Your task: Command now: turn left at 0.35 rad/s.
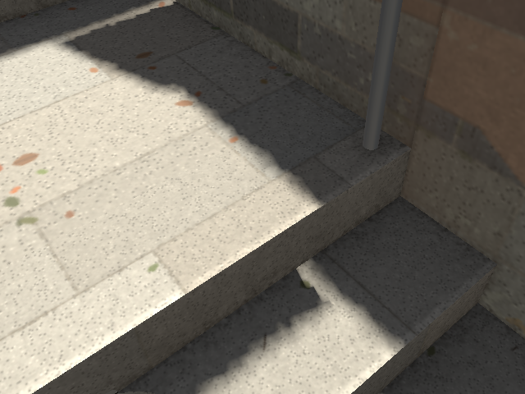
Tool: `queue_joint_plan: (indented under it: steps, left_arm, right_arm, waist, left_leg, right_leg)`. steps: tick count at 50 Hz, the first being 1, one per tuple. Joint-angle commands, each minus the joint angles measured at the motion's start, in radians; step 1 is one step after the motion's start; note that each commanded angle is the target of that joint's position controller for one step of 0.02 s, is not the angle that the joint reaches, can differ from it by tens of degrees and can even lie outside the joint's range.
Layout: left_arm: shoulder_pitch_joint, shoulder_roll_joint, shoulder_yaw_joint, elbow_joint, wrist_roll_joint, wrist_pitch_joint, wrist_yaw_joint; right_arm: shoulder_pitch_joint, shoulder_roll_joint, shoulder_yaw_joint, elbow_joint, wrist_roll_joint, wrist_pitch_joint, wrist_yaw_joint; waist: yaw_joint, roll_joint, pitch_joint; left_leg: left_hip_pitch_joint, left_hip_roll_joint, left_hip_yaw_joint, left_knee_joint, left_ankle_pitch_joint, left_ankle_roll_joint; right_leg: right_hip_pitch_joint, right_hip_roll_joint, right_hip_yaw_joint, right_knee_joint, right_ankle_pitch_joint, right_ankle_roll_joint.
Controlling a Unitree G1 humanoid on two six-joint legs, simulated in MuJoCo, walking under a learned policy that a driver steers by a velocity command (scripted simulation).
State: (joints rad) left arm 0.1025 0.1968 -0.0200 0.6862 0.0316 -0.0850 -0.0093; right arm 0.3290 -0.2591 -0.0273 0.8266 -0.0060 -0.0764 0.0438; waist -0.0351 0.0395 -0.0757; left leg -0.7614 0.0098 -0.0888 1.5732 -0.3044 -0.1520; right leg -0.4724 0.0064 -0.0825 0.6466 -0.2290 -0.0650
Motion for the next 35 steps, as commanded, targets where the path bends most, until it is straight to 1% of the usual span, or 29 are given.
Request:
queue_joint_plan:
  steps: [1, 2, 3, 4, 6, 8, 10, 11, 12, 13, 14, 15, 16, 17, 18, 19, 20, 21, 22, 23, 24, 25, 26, 27, 29, 30, 31, 33, 35]
  left_arm:
    - [-0.15, 0.141, 0.037, -0.139, 0.001, -0.038, 0.027]
    - [-0.133, 0.153, 0.046, -0.142, -0.005, -0.038, 0.044]
    - [-0.109, 0.166, 0.057, -0.139, -0.005, -0.038, 0.054]
    - [-0.12, 0.179, 0.066, -0.149, -0.001, -0.04, 0.061]
    - [-0.101, 0.202, 0.086, -0.143, 0.003, -0.046, 0.064]
    - [-0.091, 0.224, 0.105, -0.129, 0.011, -0.05, 0.064]
    - [-0.131, 0.227, 0.116, -0.12, 0.028, -0.054, 0.057]
    - [-0.16, 0.231, 0.118, -0.11, 0.029, -0.044, 0.05]
    - [-0.138, 0.2, 0.111, -0.085, 0.025, -0.039, 0.048]
    - [-0.073, 0.12, 0.092, -0.063, 0.014, -0.035, 0.049]
    - [-0.05, 0.026, 0.069, -0.142, 0.02, -0.034, 0.062]
    - [-0.142, 0.059, 0.065, -0.198, -0.003, -0.054, 0.073]
    - [-0.253, 0.069, 0.068, -0.216, -0.017, -0.046, 0.075]
    - [-0.266, 0.123, 0.09, -0.213, -0.002, -0.018, 0.082]
    - [-0.239, 0.157, 0.108, -0.204, 0.01, -0.009, 0.089]
    - [-0.205, 0.152, 0.11, -0.215, 0.015, -0.012, 0.092]
    - [-0.178, 0.148, 0.11, -0.217, 0.013, -0.019, 0.096]
    - [-0.164, 0.146, 0.108, -0.22, 0.008, -0.024, 0.1]
    - [-0.125, 0.144, 0.108, -0.202, -0.002, -0.031, 0.104]
    - [-0.1, 0.156, 0.109, -0.194, -0.008, -0.029, 0.103]
    - [-0.088, 0.157, 0.105, -0.191, -0.008, -0.024, 0.099]
    - [-0.09, 0.154, 0.1, -0.194, -0.007, -0.022, 0.096]
    - [-0.097, 0.129, 0.089, -0.202, -0.012, -0.017, 0.093]
    - [-0.09, 0.13, 0.083, -0.208, -0.015, -0.01, 0.094]
    - [-0.075, 0.149, 0.079, -0.215, -0.025, -0.004, 0.095]
    - [-0.086, 0.15, 0.076, -0.212, -0.025, -0.003, 0.095]
    - [-0.093, 0.141, 0.069, -0.21, -0.019, -0.002, 0.091]
    - [-0.073, 0.119, 0.057, -0.203, -0.017, -0.002, 0.07]
    - [-0.044, 0.09, 0.047, -0.19, -0.01, 0.002, 0.038]
  right_arm:
    - [0.003, -0.101, -0.026, -0.058, -0.009, -0.045, 0.019]
    - [-0.033, -0.099, -0.026, -0.084, -0.012, -0.048, 0.009]
    - [-0.068, -0.088, -0.023, -0.1, -0.023, -0.048, 0.002]
    - [-0.06, -0.074, -0.019, -0.107, -0.031, -0.045, 0.004]
    - [-0.048, -0.038, -0.009, -0.122, -0.037, -0.035, 0.022]
    - [-0.036, -0.021, -0.005, -0.133, -0.025, -0.027, 0.046]
    - [0.015, -0.037, -0.016, -0.13, -0.002, -0.029, 0.06]
    - [0.039, -0.032, -0.02, -0.126, 0.0, -0.031, 0.062]
    - [0.059, -0.042, -0.031, -0.124, -0.001, -0.04, 0.061]
    - [0.062, -0.072, -0.044, -0.121, -0.015, -0.054, 0.051]
    - [0.09, -0.222, -0.076, -0.128, 0.001, -0.066, 0.014]
    - [0.107, -0.263, -0.089, -0.149, -0.022, -0.092, 0.016]
    - [0.133, -0.204, -0.082, -0.115, -0.051, -0.097, 0.018]
    - [0.092, -0.168, -0.07, -0.119, -0.045, -0.071, 0.02]
    - [0.023, -0.139, -0.054, -0.153, -0.017, -0.051, 0.02]
    - [-0.026, -0.119, -0.046, -0.174, -0.002, -0.028, 0.017]
    - [-0.042, -0.104, -0.04, -0.186, -0.003, -0.011, 0.014]
    - [-0.047, -0.094, -0.035, -0.201, -0.012, -0.002, 0.011]
    - [-0.078, -0.1, -0.034, -0.232, -0.028, -0.007, 0.013]
    - [-0.091, -0.103, -0.034, -0.246, -0.038, -0.01, 0.013]
    - [-0.084, -0.099, -0.032, -0.256, -0.04, -0.014, 0.012]
    - [-0.071, -0.093, -0.03, -0.26, -0.038, -0.018, 0.011]
    - [-0.053, -0.091, -0.027, -0.257, -0.03, -0.02, 0.009]
    - [-0.054, -0.093, -0.029, -0.257, -0.032, -0.025, 0.008]
    - [-0.047, -0.09, -0.028, -0.266, -0.035, -0.033, 0.002]
    - [-0.036, -0.065, -0.017, -0.266, -0.028, -0.037, 0.0]
    - [-0.036, -0.062, -0.011, -0.273, -0.02, -0.036, -0.004]
    - [-0.092, -0.085, -0.011, -0.295, -0.015, -0.032, -0.018]
    - [-0.151, -0.1, -0.012, -0.314, -0.005, -0.03, -0.032]
  waist:
    - [0.009, -0.076, -0.064]
    - [0.023, -0.082, -0.075]
    - [0.03, -0.083, -0.069]
    - [0.021, -0.1, -0.064]
    - [0.023, -0.105, -0.047]
    - [0.032, -0.14, -0.048]
    - [0.005, -0.134, -0.035]
    - [-0.015, -0.129, -0.028]
    - [-0.015, -0.114, -0.024]
    - [0.005, -0.03, -0.015]
    - [0.055, 0.247, -0.097]
    - [-0.023, 0.189, -0.095]
    - [-0.081, 0.182, -0.06]
    - [-0.073, 0.127, -0.039]
    - [-0.043, 0.104, -0.029]
    - [-0.005, 0.062, -0.02]
    - [0.016, 0.045, -0.026]
    - [0.022, 0.054, -0.041]
    - [0.039, 0.081, -0.039]
    - [0.042, 0.071, -0.053]
    - [0.037, 0.067, -0.061]
    - [0.028, 0.058, -0.055]
    - [0.023, 0.053, -0.061]
    - [0.016, 0.088, -0.083]
    - [0.001, 0.093, -0.095]
    - [-0.009, 0.058, -0.084]
    - [-0.019, 0.057, -0.085]
    - [-0.006, 0.078, -0.09]
    - [0.019, 0.059, -0.079]
  left_leg:
    - [-0.086, 0.033, -0.087, 0.016, 0.049, -0.016]
    - [-0.085, 0.041, -0.064, -0.026, 0.032, -0.014]
    - [-0.064, 0.052, -0.019, -0.12, 0.014, -0.006]
    - [-0.01, 0.057, 0.03, -0.208, 0.003, -0.006]
    - [0.094, 0.068, 0.079, -0.423, -0.061, 0.015]
    - [0.211, 0.077, 0.082, -0.59, -0.122, 0.061]
    - [0.306, 0.062, 0.097, -0.785, 0.008, 0.119]
    - [0.386, 0.027, 0.139, -0.914, 0.109, 0.147]
    - [0.462, -0.011, 0.161, -1.045, 0.183, 0.194]
    - [0.53, -0.005, 0.085, -1.163, 0.339, 0.268]
    - [0.746, 0.265, -0.348, -1.169, 0.825, 0.555]
    - [0.859, 0.32, -0.506, -1.19, 0.742, 0.611]
    - [0.847, 0.263, -0.418, -1.178, 0.552, 0.497]
    - [0.771, 0.217, -0.354, -1.168, 0.396, 0.454]
    - [0.701, 0.213, -0.344, -1.169, 0.408, 0.445]
    - [0.634, 0.211, -0.332, -1.163, 0.443, 0.446]
    - [0.601, 0.203, -0.334, -1.161, 0.455, 0.451]
    - [0.605, 0.196, -0.35, -1.156, 0.467, 0.457]
    - [0.572, 0.206, -0.373, -1.148, 0.485, 0.457]
    - [0.556, 0.204, -0.383, -1.14, 0.515, 0.46]
    - [0.56, 0.196, -0.395, -1.128, 0.536, 0.457]
    - [0.571, 0.184, -0.401, -1.118, 0.547, 0.451]
    - [0.586, 0.184, -0.424, -1.11, 0.598, 0.446]
    - [0.583, 0.181, -0.428, -1.083, 0.673, 0.45]
    - [0.592, 0.174, -0.432, -1.048, 0.778, 0.451]
    - [0.638, 0.187, -0.431, -1.034, 0.765, 0.438]
    - [0.643, 0.181, -0.428, -1.022, 0.755, 0.434]
    - [0.555, 0.145, -0.415, -1.016, 0.73, 0.416]
    - [0.487, 0.106, -0.403, -1.037, 0.691, 0.375]
  right_leg:
    - [0.161, -0.319, 0.301, -0.334, -0.092, -0.183]
    - [0.217, -0.334, 0.276, -0.341, -0.059, -0.193]
    - [0.237, -0.331, 0.229, -0.357, -0.047, -0.195]
    - [0.234, -0.314, 0.182, -0.356, -0.022, -0.191]
    - [0.233, -0.318, 0.118, -0.35, 0.004, -0.176]
    - [0.24, -0.343, 0.102, -0.332, 0.028, -0.18]
    - [0.241, -0.371, 0.089, -0.304, 0.029, -0.18]
    - [0.223, -0.371, 0.066, -0.265, 0.034, -0.166]
    - [0.209, -0.355, 0.026, -0.206, 0.009, -0.119]
    - [0.174, -0.294, -0.039, -0.069, -0.056, -0.041]
    - [-0.08, -0.086, -0.181, 0.243, -0.294, 0.124]
    - [-0.288, 0.037, -0.004, 0.338, -0.435, 0.185]
    - [-0.37, 0.019, 0.081, 0.483, -0.403, 0.177]
    - [-0.394, 0.01, 0.118, 0.623, -0.315, 0.166]
    - [-0.394, 0.013, 0.13, 0.699, -0.279, 0.151]
    - [-0.373, 0.013, 0.134, 0.722, -0.249, 0.138]
    - [-0.351, 0.02, 0.137, 0.71, -0.225, 0.142]
    - [-0.356, 0.034, 0.135, 0.703, -0.22, 0.156]
    - [-0.336, 0.025, 0.161, 0.766, -0.2, 0.171]
    - [-0.337, 0.034, 0.159, 0.796, -0.19, 0.184]
    - [-0.344, 0.037, 0.157, 0.797, -0.177, 0.195]
    - [-0.361, 0.039, 0.154, 0.781, -0.167, 0.202]
    - [-0.381, 0.041, 0.141, 0.764, -0.167, 0.21]
    - [-0.37, 0.048, 0.135, 0.84, -0.16, 0.213]
    - [-0.381, 0.053, 0.136, 0.931, -0.165, 0.228]
    - [-0.434, 0.029, 0.148, 0.878, -0.174, 0.228]
    - [-0.44, 0.018, 0.139, 0.844, -0.164, 0.227]
    - [-0.342, 0.005, 0.106, 0.774, -0.113, 0.225]
    - [-0.22, -0.02, 0.073, 0.542, -0.079, 0.219]
